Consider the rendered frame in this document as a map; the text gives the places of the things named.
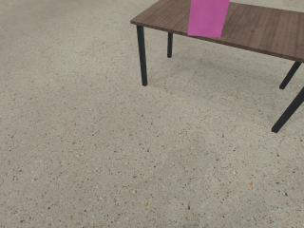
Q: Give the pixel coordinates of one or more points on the table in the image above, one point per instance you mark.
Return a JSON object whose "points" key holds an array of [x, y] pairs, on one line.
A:
{"points": [[270, 31]]}

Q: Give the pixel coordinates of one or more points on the carton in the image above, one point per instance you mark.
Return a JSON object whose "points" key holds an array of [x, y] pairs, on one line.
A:
{"points": [[207, 17]]}

